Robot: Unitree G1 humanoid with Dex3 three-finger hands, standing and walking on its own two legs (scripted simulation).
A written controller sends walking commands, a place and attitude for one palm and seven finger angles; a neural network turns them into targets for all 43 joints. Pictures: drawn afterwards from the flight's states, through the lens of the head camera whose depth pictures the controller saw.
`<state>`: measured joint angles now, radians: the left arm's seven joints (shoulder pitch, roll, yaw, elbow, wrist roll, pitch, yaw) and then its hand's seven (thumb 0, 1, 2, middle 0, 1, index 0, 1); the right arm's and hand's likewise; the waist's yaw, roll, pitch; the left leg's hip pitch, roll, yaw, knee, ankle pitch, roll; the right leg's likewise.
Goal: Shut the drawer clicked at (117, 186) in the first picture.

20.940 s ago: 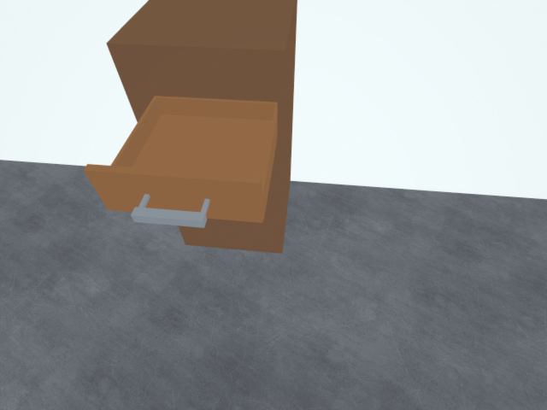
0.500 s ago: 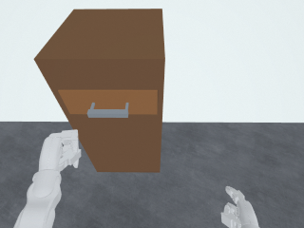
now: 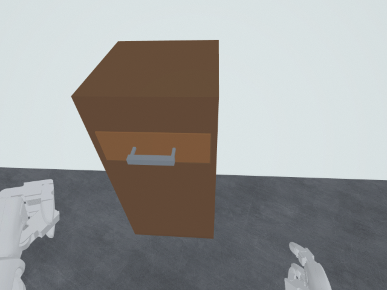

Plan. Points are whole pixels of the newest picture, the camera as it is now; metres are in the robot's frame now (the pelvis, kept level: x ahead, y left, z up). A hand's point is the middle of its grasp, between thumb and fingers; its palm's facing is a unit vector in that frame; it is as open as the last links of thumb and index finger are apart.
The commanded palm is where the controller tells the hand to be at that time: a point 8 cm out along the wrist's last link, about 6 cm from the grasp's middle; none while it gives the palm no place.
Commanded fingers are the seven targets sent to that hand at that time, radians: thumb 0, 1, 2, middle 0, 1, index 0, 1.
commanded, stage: draw the hand back to the body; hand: left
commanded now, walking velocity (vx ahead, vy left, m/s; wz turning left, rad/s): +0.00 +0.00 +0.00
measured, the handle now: (152, 155) +0.55 +0.22 -0.09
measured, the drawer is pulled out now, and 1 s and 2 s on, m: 0.00 0.00 0.00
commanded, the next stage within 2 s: step back with the hand held close in 0.16 s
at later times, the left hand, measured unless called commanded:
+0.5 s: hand (55, 212) +0.18 +0.24 +0.16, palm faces +0.33 -0.83 -0.45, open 3.2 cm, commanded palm +0.12 +0.28 +0.17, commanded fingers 0.00 0.90 0.90 -1.40 -1.60 -1.40 -1.60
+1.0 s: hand (2, 270) +0.10 +0.27 +0.16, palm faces +0.35 -0.79 -0.50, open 3.2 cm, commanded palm +0.03 +0.31 +0.17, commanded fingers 0.00 0.90 0.90 -1.40 -1.60 -1.40 -1.60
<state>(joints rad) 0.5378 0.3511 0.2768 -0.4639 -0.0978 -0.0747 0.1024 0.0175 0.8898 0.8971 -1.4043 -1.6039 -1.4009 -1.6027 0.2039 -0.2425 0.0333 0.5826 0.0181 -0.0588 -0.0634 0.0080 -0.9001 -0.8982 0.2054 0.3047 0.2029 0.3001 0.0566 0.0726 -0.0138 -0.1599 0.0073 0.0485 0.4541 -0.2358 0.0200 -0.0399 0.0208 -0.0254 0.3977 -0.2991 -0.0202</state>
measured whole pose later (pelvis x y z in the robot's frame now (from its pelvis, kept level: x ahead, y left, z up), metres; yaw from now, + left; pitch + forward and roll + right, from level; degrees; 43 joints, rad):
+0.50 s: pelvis -0.01 +0.01 +0.00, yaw -1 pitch -1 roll -1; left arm 0.58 0.36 0.34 -0.48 -0.07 -0.19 0.10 0.02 0.89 0.90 -1.41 -1.60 -1.40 -1.60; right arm 0.18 -0.25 0.00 0.56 0.00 -0.02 -0.05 0.01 -0.90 -0.90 0.21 0.30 0.20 0.30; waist 0.01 0.06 0.01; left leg -0.23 0.02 0.07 0.46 -0.21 0.03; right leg -0.12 0.03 0.00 0.41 -0.27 -0.01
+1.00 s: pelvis -0.09 +0.03 -0.02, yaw +1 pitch +0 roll -2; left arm 0.63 0.40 0.39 -0.60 -0.03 -0.23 0.14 0.02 0.89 0.90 -1.41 -1.60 -1.40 -1.60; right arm 0.19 -0.21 0.00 0.52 0.00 -0.06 -0.07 0.01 -0.90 -0.90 0.21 0.30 0.20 0.30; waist 0.00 0.04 0.06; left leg -0.44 0.00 0.05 0.58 -0.15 0.07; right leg -0.33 0.03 0.00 0.57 -0.23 0.01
